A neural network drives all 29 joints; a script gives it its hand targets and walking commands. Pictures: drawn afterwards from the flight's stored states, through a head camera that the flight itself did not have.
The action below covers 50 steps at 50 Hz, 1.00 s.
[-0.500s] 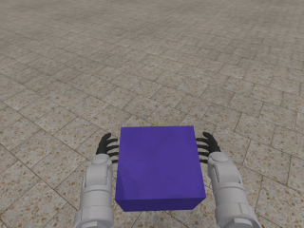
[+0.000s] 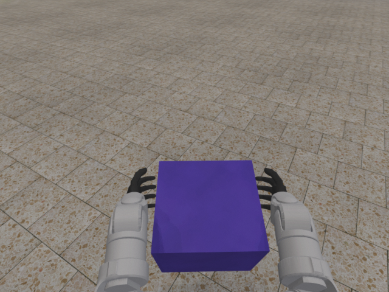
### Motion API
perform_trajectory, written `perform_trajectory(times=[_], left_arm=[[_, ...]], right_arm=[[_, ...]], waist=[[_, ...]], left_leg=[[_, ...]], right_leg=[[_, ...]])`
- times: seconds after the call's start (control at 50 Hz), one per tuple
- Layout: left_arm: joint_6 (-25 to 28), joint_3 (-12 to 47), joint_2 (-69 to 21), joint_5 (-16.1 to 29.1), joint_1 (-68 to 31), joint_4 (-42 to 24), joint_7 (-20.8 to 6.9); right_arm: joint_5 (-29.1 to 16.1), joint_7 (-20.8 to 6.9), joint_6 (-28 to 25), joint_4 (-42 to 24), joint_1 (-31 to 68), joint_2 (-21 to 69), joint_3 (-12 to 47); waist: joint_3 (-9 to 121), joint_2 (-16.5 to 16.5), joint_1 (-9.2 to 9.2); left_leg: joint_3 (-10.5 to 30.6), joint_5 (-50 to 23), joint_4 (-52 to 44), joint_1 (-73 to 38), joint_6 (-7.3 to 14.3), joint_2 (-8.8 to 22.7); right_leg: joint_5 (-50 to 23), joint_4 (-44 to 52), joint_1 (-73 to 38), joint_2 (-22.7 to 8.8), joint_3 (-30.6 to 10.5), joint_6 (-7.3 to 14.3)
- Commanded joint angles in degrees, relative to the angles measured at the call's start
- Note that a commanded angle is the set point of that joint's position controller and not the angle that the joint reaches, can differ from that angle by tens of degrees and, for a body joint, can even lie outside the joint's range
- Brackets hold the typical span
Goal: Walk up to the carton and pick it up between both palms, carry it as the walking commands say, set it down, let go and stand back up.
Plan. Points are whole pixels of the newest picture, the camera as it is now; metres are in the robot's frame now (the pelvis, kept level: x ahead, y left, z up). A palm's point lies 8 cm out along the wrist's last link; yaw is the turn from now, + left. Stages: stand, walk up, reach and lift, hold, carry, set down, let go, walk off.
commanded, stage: reach and lift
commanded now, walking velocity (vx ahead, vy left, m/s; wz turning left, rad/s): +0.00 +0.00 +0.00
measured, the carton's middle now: (205, 217) +0.31 +0.01 -0.04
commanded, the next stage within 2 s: hold in 0.90 s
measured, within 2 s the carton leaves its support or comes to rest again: neither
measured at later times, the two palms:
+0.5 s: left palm (137, 200) +0.29 +0.16 +0.05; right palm (281, 203) +0.29 -0.15 +0.05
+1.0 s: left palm (137, 204) +0.28 +0.16 +0.05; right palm (282, 205) +0.29 -0.15 +0.05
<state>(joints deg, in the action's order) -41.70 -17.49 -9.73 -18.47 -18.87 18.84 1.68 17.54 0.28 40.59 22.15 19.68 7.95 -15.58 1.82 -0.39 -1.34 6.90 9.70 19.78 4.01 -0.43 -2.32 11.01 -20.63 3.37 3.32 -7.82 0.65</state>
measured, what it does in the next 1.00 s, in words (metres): stands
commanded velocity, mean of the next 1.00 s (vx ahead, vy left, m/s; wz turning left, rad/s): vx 0.00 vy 0.00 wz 0.00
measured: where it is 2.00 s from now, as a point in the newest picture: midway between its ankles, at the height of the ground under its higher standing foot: outside the picture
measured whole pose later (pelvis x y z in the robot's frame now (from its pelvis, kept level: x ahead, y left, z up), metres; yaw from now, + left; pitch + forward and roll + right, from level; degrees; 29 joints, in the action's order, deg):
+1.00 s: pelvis +0.00 +0.00 +0.00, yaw +1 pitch -6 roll +0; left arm -42.6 -14.8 -9.0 -17.4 -16.2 16.7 1.0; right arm 17.0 1.3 42.5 16.9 16.3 9.0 -14.6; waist 1.8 -0.6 0.0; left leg 7.0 10.0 20.7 4.3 -0.3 -2.4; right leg 11.1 -20.7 3.2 3.1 -6.7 0.6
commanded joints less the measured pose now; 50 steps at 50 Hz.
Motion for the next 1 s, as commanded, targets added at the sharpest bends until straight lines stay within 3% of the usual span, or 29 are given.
perform_trajectory(times=[0.0,0.22,0.52,0.98], left_arm=[[1.4,31.6,-55.9,17.1,-30.7,1.2,-16.6],[1.2,32.8,-56.3,17.5,-27.4,-0.3,-16.2],[1.0,34.3,-55.3,18.1,-24.9,-3.5,-15.9],[1.1,34.4,-54.4,18.1,-28.2,-2.7,-17.1]], right_arm=[[-16.9,-16.5,-2.6,-2.4,33.5,54.0,30.5],[-17.1,-16.0,-1.4,-6.1,30.2,52.8,31.8],[-17.6,-15.5,-0.5,-8.8,26.6,52.8,33.1],[-17.6,-15.2,-0.4,-6.3,28.0,54.8,32.4]], waist=[[12.8,0.5,0.17],[12.8,0.7,1.57],[12.4,0.5,1.78],[11.6,0.0,1.41]], left_leg=[[-3.3,-7.2,-2.0,-5.3,-0.8,-1.7],[-2.2,-10.7,-2.0,-6.2,-0.9,-1.6],[-1.7,-11.6,-1.8,-5.9,-0.8,-1.7],[-2.5,-5.5,-1.4,-3.1,-0.1,-1.9]], right_leg=[[-5.3,4.0,0.6,0.6,2.8,-0.5],[-9.2,3.8,-0.7,0.9,2.8,-0.8],[-10.9,3.6,-1.6,1.0,2.8,-1.1],[-5.1,3.7,0.4,0.6,2.4,-0.8]])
